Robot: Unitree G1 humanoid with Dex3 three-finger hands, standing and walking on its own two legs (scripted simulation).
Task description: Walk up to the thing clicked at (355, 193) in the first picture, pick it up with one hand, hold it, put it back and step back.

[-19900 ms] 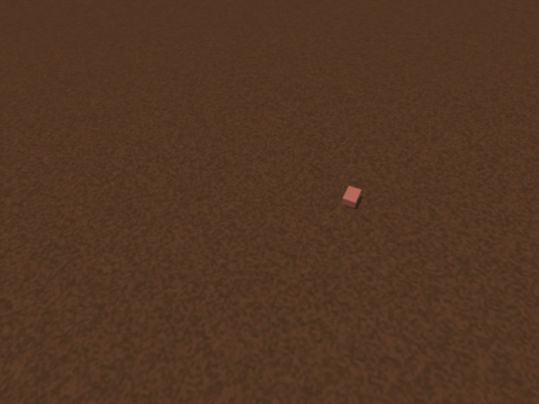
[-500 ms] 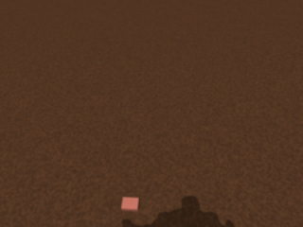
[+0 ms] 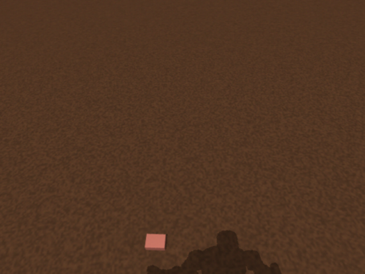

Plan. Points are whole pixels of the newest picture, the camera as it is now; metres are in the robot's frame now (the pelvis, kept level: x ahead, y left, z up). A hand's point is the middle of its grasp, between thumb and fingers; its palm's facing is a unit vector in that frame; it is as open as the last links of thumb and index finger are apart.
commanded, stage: stand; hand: left
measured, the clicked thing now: (155, 242) +0.45 +0.21 -0.76
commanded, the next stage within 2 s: walk up in 0.58 s
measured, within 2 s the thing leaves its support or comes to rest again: neither
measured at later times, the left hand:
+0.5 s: hand out of the picture +0.06 +0.25 -0.16, palm faces -0.02 -0.94 -0.34, open 7.4 cm
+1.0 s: hand out of the picture -0.01 +0.24 -0.16, palm faces -0.01 -0.90 -0.43, open 7.4 cm
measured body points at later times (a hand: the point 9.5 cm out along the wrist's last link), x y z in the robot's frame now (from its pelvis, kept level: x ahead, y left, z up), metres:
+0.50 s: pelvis +0.00 +0.00 +0.00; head +0.00 +0.00 +0.45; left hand +0.07 +0.30 -0.13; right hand +0.07 -0.30 -0.13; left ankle +0.04 +0.12 -0.75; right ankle -0.02 -0.13 -0.75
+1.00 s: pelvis -0.08 -0.03 -0.02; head -0.01 -0.05 +0.42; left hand -0.01 +0.29 -0.13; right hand +0.05 -0.34 -0.16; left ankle -0.09 +0.11 -0.67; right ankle -0.05 -0.13 -0.75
